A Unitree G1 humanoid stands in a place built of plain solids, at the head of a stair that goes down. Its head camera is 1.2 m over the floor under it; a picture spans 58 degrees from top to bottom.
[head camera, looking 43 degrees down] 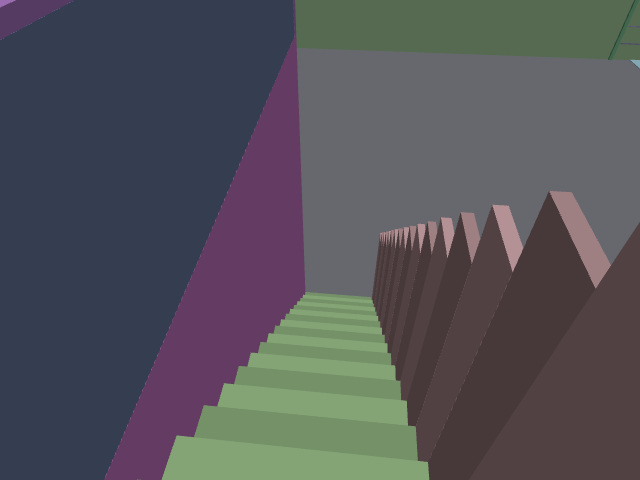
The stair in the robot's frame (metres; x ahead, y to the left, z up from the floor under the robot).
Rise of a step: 0.20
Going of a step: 0.21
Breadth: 0.90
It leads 6 degrees to the right of straight ahead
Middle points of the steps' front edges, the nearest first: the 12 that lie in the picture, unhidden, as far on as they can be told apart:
0.62 0.07 -0.39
0.83 0.05 -0.59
1.04 0.03 -0.78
1.25 0.01 -0.98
1.47 -0.01 -1.18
1.68 -0.03 -1.37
1.89 -0.06 -1.57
2.10 -0.08 -1.77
2.31 -0.10 -1.96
2.52 -0.12 -2.16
2.73 -0.14 -2.36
2.94 -0.16 -2.55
